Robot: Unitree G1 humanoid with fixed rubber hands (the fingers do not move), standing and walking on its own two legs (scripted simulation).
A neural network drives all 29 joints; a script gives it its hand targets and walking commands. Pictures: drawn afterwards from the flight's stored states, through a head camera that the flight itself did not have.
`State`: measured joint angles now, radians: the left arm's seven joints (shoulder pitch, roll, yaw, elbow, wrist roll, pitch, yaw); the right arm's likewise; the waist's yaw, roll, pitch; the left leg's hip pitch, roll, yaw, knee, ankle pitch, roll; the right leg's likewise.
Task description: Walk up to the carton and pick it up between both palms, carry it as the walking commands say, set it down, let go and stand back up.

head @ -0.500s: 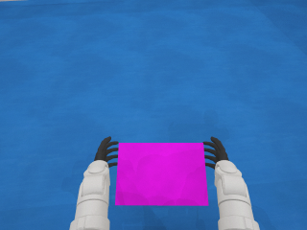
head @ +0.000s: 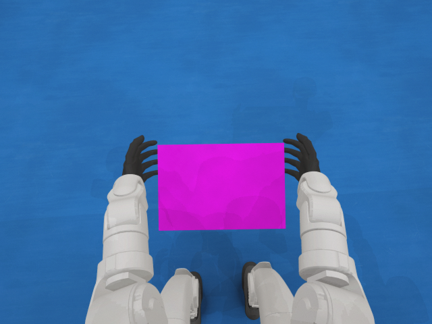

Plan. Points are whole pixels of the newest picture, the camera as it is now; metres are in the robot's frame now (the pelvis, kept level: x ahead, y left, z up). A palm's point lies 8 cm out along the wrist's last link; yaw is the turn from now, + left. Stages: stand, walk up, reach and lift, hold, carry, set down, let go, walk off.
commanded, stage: set down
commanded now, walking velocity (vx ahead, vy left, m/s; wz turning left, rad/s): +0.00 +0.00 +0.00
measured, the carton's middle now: (220, 183) +0.39 +0.00 -0.14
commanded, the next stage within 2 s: none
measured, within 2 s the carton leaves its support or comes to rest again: neither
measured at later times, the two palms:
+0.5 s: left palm (148, 179) +0.40 +0.16 -0.14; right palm (291, 176) +0.40 -0.17 -0.14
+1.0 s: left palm (158, 180) +0.43 +0.16 -0.23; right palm (282, 176) +0.43 -0.17 -0.23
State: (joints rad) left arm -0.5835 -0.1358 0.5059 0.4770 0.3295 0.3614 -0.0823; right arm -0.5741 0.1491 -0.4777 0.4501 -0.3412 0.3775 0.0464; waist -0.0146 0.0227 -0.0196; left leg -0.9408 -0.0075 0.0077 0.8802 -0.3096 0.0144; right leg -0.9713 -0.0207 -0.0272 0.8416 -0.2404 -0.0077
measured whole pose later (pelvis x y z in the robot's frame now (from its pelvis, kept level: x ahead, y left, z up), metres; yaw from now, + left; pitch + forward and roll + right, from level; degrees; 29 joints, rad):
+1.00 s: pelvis -0.02 +0.00 -0.15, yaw +0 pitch +46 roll +0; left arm -0.85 -0.05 0.47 0.56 0.24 0.35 -0.01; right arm -0.84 0.03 -0.47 0.56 -0.24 0.35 -0.01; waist 0.00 0.00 -0.25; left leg -1.83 -0.01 0.02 1.50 -0.47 0.01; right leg -1.87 -0.02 -0.01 1.45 -0.39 0.00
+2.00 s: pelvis -0.05 +0.00 -0.29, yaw +1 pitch +49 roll +1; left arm -1.17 0.13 0.39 0.72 0.11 0.31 0.04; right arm -1.17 -0.14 -0.39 0.73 -0.10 0.30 -0.08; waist -0.01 0.00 -0.03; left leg -2.25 -0.01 0.02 1.95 -0.55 0.01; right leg -2.30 -0.02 0.00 1.90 -0.45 -0.01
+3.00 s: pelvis -0.05 +0.00 -0.36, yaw +0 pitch +38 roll +1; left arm -1.42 0.27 0.27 0.97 -0.03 0.21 0.02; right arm -1.44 -0.32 -0.26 1.03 0.08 0.19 -0.08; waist -0.01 -0.01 0.30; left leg -2.30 -0.02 0.01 2.23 -0.61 0.00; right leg -2.35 -0.01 0.00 2.18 -0.49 -0.01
